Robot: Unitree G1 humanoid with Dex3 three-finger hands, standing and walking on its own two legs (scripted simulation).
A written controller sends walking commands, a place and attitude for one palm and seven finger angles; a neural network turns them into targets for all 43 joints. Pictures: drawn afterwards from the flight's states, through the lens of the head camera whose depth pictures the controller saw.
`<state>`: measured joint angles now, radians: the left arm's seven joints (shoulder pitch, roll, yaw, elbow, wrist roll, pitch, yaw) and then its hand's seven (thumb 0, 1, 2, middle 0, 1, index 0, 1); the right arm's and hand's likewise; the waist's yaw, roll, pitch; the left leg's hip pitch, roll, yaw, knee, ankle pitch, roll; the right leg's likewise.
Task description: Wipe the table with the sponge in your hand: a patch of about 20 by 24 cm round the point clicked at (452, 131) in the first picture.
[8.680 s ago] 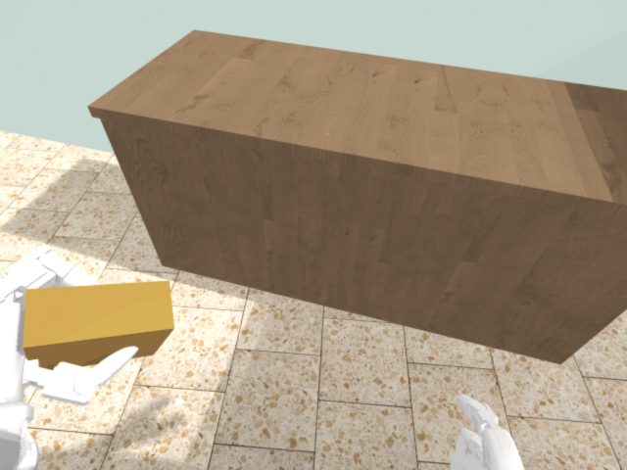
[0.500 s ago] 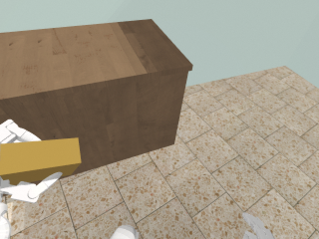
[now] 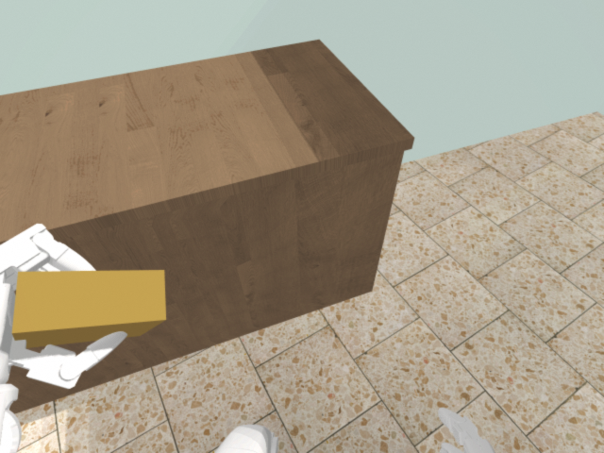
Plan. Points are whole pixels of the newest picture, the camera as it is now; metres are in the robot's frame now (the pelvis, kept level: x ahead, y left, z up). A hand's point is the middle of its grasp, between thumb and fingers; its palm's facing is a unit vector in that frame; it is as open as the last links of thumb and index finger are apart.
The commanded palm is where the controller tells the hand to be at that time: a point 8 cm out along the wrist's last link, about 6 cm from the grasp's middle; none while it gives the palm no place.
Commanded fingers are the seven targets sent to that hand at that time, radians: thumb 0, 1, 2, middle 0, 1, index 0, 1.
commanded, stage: shuffle to correct the standing spot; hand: left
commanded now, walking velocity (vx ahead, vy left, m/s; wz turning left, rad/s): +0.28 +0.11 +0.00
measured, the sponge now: (110, 308) +0.21 +0.21 +0.16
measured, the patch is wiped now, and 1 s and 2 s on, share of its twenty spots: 0.00 0.00 0.00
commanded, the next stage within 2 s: come to a stop and stand still in 1.30 s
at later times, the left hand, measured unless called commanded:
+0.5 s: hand (85, 188) +0.33 +0.28 +0.20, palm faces +0.42 -0.73 -0.54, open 9.3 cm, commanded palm +0.28 +0.32 +0.19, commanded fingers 0.00 0.10 1.30 -1.20 -1.60 -1.20 -1.60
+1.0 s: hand (102, 123) +0.46 +0.32 +0.20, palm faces +0.43 -0.78 -0.45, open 9.3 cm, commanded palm +0.39 +0.35 +0.19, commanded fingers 0.00 0.10 1.30 -1.20 -1.60 -1.20 -1.60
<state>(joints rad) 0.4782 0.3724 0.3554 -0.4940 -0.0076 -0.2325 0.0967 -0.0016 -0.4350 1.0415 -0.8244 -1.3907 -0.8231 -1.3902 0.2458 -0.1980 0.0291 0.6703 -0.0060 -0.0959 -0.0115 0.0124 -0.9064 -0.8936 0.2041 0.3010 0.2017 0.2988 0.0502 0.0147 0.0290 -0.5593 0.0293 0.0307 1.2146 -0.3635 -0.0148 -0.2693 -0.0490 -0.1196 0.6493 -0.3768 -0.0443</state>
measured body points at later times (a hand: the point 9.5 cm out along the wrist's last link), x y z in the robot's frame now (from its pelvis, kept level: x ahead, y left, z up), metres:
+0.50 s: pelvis +0.12 +0.04 -0.01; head +0.14 +0.02 +0.44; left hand +0.30 +0.32 +0.23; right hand +0.29 -0.17 -0.10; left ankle +0.12 +0.18 -0.72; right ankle +0.15 -0.04 -0.73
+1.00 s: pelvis +0.23 +0.07 +0.00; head +0.25 +0.08 +0.45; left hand +0.43 +0.36 +0.22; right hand +0.42 -0.15 -0.07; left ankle +0.28 +0.20 -0.73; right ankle +0.21 -0.02 -0.68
